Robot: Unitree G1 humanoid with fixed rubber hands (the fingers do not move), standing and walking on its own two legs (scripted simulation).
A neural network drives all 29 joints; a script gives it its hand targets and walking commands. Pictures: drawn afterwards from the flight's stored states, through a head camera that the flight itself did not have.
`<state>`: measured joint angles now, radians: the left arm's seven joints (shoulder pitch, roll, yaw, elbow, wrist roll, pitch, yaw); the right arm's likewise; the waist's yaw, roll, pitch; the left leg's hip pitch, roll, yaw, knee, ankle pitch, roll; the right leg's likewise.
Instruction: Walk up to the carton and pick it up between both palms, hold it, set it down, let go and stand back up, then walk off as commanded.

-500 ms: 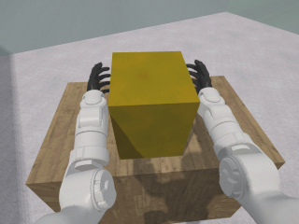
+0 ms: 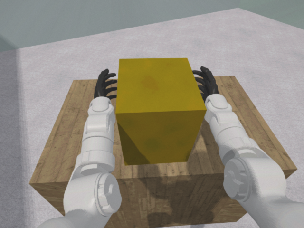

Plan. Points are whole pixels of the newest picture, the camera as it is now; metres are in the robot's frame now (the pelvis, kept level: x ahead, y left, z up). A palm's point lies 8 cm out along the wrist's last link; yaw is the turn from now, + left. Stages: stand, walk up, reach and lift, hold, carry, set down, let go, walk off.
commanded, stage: set down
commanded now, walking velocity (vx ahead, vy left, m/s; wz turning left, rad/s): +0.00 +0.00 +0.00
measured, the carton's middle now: (155, 113) +0.43 +0.04 +0.08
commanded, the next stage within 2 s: none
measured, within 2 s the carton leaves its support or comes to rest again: rests again in 1.80 s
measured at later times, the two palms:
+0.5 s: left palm (105, 104) +0.41 +0.18 +0.13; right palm (207, 98) +0.44 -0.11 +0.14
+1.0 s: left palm (106, 109) +0.41 +0.18 +0.11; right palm (204, 101) +0.44 -0.11 +0.12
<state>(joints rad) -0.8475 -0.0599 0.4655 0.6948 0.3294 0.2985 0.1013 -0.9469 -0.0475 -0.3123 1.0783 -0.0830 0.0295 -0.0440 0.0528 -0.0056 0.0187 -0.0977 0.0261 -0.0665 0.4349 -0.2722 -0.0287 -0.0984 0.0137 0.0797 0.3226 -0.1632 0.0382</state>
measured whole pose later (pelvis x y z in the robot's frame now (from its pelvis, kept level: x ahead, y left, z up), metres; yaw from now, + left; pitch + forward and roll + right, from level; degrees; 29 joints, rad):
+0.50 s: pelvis +0.01 +0.00 +0.00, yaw +0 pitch +0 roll -2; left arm -0.84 -0.10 0.53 0.73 0.37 0.21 0.10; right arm -0.93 -0.04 -0.38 1.09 -0.20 -0.02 0.00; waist 0.07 -0.01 0.00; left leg -0.16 0.03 -0.06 0.43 -0.27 -0.03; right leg -0.16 0.01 0.08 0.32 -0.16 0.04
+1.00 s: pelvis +0.01 +0.00 +0.00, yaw +0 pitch +2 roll -2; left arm -0.80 -0.11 0.55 0.76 0.38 0.13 0.10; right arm -0.91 -0.02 -0.44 1.09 -0.26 -0.08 0.00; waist 0.08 -0.01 -0.01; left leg -0.20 0.03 -0.05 0.43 -0.27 -0.03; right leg -0.20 0.01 0.08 0.32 -0.16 0.04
